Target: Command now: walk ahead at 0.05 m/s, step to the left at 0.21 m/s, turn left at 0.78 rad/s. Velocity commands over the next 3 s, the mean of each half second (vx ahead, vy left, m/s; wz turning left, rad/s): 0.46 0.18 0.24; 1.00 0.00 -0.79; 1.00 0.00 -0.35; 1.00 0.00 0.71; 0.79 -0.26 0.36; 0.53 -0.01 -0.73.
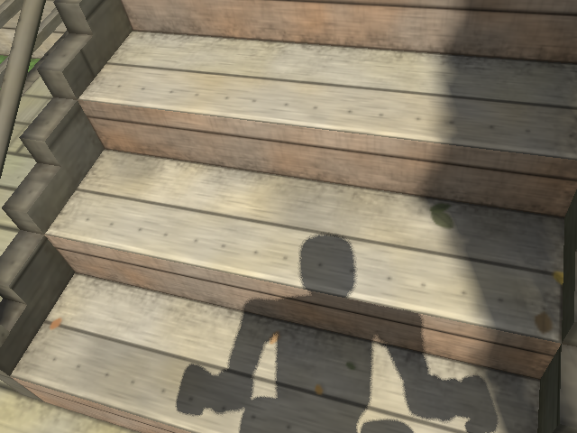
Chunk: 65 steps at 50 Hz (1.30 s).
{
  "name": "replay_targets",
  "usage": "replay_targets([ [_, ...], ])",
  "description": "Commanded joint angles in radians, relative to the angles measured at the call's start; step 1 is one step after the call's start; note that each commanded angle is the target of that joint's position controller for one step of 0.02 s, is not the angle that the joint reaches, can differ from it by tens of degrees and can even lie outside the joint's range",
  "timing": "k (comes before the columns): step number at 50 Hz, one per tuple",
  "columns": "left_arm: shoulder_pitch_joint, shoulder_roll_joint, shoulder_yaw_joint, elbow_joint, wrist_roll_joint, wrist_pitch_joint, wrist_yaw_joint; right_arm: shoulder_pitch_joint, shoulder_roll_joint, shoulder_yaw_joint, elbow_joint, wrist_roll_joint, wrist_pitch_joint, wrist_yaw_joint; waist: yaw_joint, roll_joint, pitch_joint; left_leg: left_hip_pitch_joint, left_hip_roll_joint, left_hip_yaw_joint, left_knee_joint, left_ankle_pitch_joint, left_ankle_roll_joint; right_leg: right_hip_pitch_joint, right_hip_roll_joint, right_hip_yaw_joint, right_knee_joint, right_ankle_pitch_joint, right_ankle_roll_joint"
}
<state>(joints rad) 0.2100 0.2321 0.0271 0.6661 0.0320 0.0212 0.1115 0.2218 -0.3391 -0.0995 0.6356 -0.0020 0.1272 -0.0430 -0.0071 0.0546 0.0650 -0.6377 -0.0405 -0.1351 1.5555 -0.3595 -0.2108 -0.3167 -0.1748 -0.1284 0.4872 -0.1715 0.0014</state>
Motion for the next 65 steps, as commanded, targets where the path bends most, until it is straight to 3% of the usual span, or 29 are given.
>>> replay_targets([
  [1, -0.004, 0.232, 0.072, -0.071, -0.013, -0.005, 0.026, 0.001, -0.007, 0.006, -0.109, 0.013, -0.027, 0.027, -0.032, -0.290, -0.119, -0.008, 0.084, 0.049, -0.141, 0.070, 0.030, 0.126, -0.204, 0.115, -0.263, -0.089, -0.141],
  [2, 0.085, 0.203, 0.078, -0.041, 0.004, -0.013, -0.004, -0.088, -0.054, -0.012, -0.095, -0.078, 0.003, 0.075, 0.042, -0.254, -0.085, -0.023, 0.041, 0.119, -0.097, 0.113, 0.086, 0.128, -0.267, 0.121, -0.216, -0.096, -0.166],
  [6, 0.135, 0.315, 0.133, 0.014, 0.029, -0.015, -0.003, -0.067, -0.008, -0.002, -0.141, -0.042, -0.020, 0.153, 0.009, -0.391, -0.062, 0.075, 0.134, 0.068, -0.381, 0.014, 0.145, 0.103, -0.312, 0.119, -0.257, -0.209, -0.103],
  [10, 0.078, 0.335, 0.146, 0.020, 0.024, 0.013, 0.026, 0.042, 0.021, 0.020, -0.081, -0.025, -0.020, 0.147, -0.026, -0.412, -0.047, 0.431, 0.081, 0.262, -0.907, -0.163, 0.235, -0.030, -0.264, 0.026, -0.288, -0.300, -0.035],
  [11, 0.065, 0.319, 0.143, 0.035, 0.020, 0.018, 0.019, 0.096, 0.051, 0.031, -0.044, -0.039, -0.017, 0.138, -0.057, -0.334, -0.052, 0.508, 0.074, 0.269, -1.060, 0.005, 0.263, -0.043, -0.230, 0.008, -0.168, -0.234, -0.024],
  [12, 0.086, 0.245, 0.129, 0.054, 0.025, 0.027, 0.014, 0.190, 0.039, 0.026, 0.033, -0.038, -0.028, 0.140, -0.100, -0.102, -0.079, 0.618, 0.016, 0.199, -1.146, -0.038, 0.293, -0.134, -0.111, -0.074, 0.137, -0.264, -0.014],
  [13, 0.108, 0.092, 0.071, 0.053, 0.041, 0.054, 0.003, 0.253, 0.018, 0.049, 0.072, -0.007, -0.039, 0.147, -0.129, 0.244, -0.021, 0.620, 0.063, 0.108, -1.187, -0.181, 0.315, -0.447, 0.023, -0.113, 0.520, -0.579, -0.012],
  [14, -0.066, 0.049, 0.045, -0.051, 0.023, 0.085, 0.016, 0.274, -0.214, 0.015, 0.036, 0.009, -0.050, 0.148, -0.207, 0.591, -0.006, 0.389, 0.303, -0.217, -1.408, -0.311, 0.421, -0.608, 0.163, 0.000, 0.717, -0.702, -0.009],
  [15, -0.167, 0.133, 0.061, -0.081, -0.024, 0.089, 0.022, 0.212, -0.190, 0.023, 0.037, 0.008, -0.061, 0.138, -0.203, 0.552, 0.093, 0.252, 0.329, -0.282, -1.555, -0.451, 0.459, -0.584, 0.157, 0.158, 0.842, -0.582, -0.041],
  [16, -0.468, 0.085, 0.052, -0.240, -0.017, 0.050, -0.071, 0.009, -0.132, 0.050, 0.018, 0.005, -0.084, 0.066, -0.100, 0.388, 0.201, 0.177, 0.356, -0.380, -1.419, -0.669, 0.287, -0.839, 0.118, 0.336, 0.932, -0.104, -0.003],
  [17, -0.327, 0.104, 0.062, -0.149, -0.035, 0.027, -0.104, -0.064, -0.121, 0.053, 0.001, -0.014, -0.105, 0.040, -0.030, 0.181, 0.099, 0.301, 0.354, -0.271, -1.362, -0.421, 0.175, -0.856, 0.181, 0.399, 0.911, 0.085, 0.005],
  [19, 0.047, 0.138, 0.088, 0.032, -0.003, -0.023, -0.146, -0.057, -0.157, 0.029, -0.014, 0.005, -0.169, 0.005, 0.067, 0.052, -0.135, 0.508, 0.321, -0.177, -1.349, -0.161, 0.086, -0.692, 0.227, 0.425, 0.860, 0.212, 0.020],
  [21, 0.107, 0.143, 0.098, 0.078, -0.008, -0.038, -0.154, -0.074, -0.109, 0.039, 0.018, 0.009, -0.215, 0.005, 0.100, 0.032, -0.142, 0.549, 0.296, -0.077, -1.367, -0.059, 0.096, -0.616, 0.241, 0.359, 0.837, 0.240, 0.026],
  [24, -0.004, 0.141, 0.107, 0.078, -0.017, -0.016, -0.169, 0.006, -0.030, 0.056, 0.060, -0.015, -0.221, 0.025, 0.023, 0.054, -0.062, 0.564, 0.265, 0.085, -1.403, 0.072, 0.098, -0.603, 0.253, 0.285, 0.752, 0.269, 0.014],
  [34, -0.199, 0.084, 0.077, 0.092, -0.005, -0.017, -0.195, 0.174, -0.015, 0.047, 0.165, -0.032, -0.233, 0.009, -0.073, -0.022, 0.047, 0.796, 0.296, 0.245, -1.424, 0.308, 0.093, -0.770, 0.187, 0.209, 0.683, 0.228, -0.049],
  [39, -0.219, 0.050, 0.052, 0.084, -0.022, -0.010, -0.166, 0.273, 0.006, 0.056, 0.248, -0.024, -0.237, 0.016, -0.074, 0.006, 0.047, 0.883, 0.278, 0.340, -1.358, 0.726, 0.079, -0.760, 0.177, 0.068, 0.783, 0.131, -0.085],
  [43, -0.123, 0.051, 0.024, 0.087, -0.026, -0.002, -0.135, 0.194, 0.016, 0.078, 0.263, -0.031, -0.230, 0.011, 0.053, 0.043, -0.006, 0.748, 0.215, 0.469, -1.245, 1.384, 0.050, -0.406, 0.236, -0.097, 0.665, -0.002, -0.161],
  [47, 0.214, 0.177, 0.065, 0.137, 0.014, 0.032, -0.144, 0.001, -0.108, 0.053, 0.190, -0.015, -0.221, -0.031, 0.277, 0.080, -0.152, 0.534, 0.302, 0.411, -0.717, 1.905, 0.149, 0.186, 0.276, -0.095, 0.389, -0.116, -0.243],
  [48, 0.384, 0.222, 0.094, 0.175, 0.001, 0.003, -0.142, -0.104, -0.134, 0.033, 0.149, 0.000, -0.207, -0.011, 0.361, -0.015, -0.210, 0.407, 0.226, 0.398, -0.279, 1.527, 0.175, 0.362, 0.231, -0.016, 0.128, 0.045, -0.315],
  [49, 0.435, 0.200, 0.111, 0.233, -0.060, -0.026, -0.130, -0.257, -0.044, 0.041, 0.135, 0.004, -0.189, 0.019, 0.437, -0.333, -0.110, 0.046, 0.006, 0.428, 0.296, 0.186, 0.203, 0.532, 0.164, 0.056, -0.225, 0.351, -0.384],
  [50, 0.280, 0.250, 0.099, 0.239, -0.037, -0.045, -0.125, -0.230, 0.126, 0.095, 0.016, -0.043, -0.218, 0.034, 0.181, -0.302, 0.017, -0.320, -0.008, 0.236, 0.599, -0.113, 0.199, 0.457, 0.110, 0.282, 0.111, 0.695, -0.400],
  [51, 0.235, 0.195, 0.075, 0.206, -0.020, -0.053, -0.122, -0.121, 0.163, 0.116, -0.051, -0.061, -0.252, 0.050, 0.062, -0.100, -0.126, -0.424, 0.017, 0.055, 0.527, -0.038, 0.197, 0.534, 0.032, 0.509, 0.063, 0.609, -0.458],
  [53, 0.180, 0.150, 0.064, 0.154, 0.019, -0.052, -0.075, 0.000, 0.084, 0.116, -0.051, -0.080, -0.255, 0.072, -0.041, 0.025, -0.064, -0.480, 0.080, 0.050, 0.398, -0.019, 0.217, 0.344, -0.054, 0.599, -0.163, 0.054, -0.418],
  [56, 0.151, 0.134, 0.025, 0.171, 0.006, -0.118, -0.068, -0.243, 0.141, 0.149, -0.173, -0.080, -0.193, 0.063, -0.052, 0.001, 0.148, -0.556, 0.127, 0.141, 0.426, -0.050, 0.214, -0.038, -0.036, 0.520, -0.314, 0.024, -0.340],
  [60, 0.321, 0.139, 0.029, 0.290, 0.001, -0.160, -0.079, -0.512, 0.201, 0.175, -0.348, -0.041, -0.194, 0.004, 0.044, -0.085, 0.163, -0.859, 0.180, 0.077, 0.491, -0.402, 0.302, 0.117, -0.020, 0.403, -0.359, 0.124, -0.247],
  [62, 0.153, 0.131, 0.017, 0.232, -0.062, -0.128, -0.056, -0.414, 0.208, 0.201, -0.329, -0.027, -0.209, 0.042, -0.047, 0.064, 0.030, 0.082, 0.134, 0.216, -0.305, -0.068, 0.328, -0.272, 0.106, 0.196, -0.552, 0.546, -0.217],
  [63, 0.197, 0.196, 0.023, 0.190, -0.103, -0.142, -0.066, -0.154, 0.165, 0.158, -0.214, -0.001, -0.202, 0.046, -0.115, -0.036, -0.309, 0.543, -0.028, 0.307, -0.200, 0.043, 0.297, -0.214, 0.104, 0.174, -0.318, 1.358, -0.265],
  [64, 0.127, 0.366, 0.079, 0.161, -0.079, -0.162, -0.088, 0.104, 0.070, 0.102, -0.156, 0.008, -0.179, 0.033, -0.246, -0.209, -0.487, 0.627, -0.031, 0.251, -0.256, -0.038, 0.296, -0.024, -0.004, 0.218, -0.063, 1.755, -0.249],
  [65, 0.019, 0.365, 0.109, 0.148, -0.071, -0.167, -0.103, 0.312, -0.017, 0.058, -0.092, -0.019, -0.169, 0.034, -0.357, -0.198, -0.569, 0.643, -0.053, 0.240, -0.458, -0.024, 0.309, 0.113, 0.019, 0.209, 0.266, 1.799, -0.201],
])
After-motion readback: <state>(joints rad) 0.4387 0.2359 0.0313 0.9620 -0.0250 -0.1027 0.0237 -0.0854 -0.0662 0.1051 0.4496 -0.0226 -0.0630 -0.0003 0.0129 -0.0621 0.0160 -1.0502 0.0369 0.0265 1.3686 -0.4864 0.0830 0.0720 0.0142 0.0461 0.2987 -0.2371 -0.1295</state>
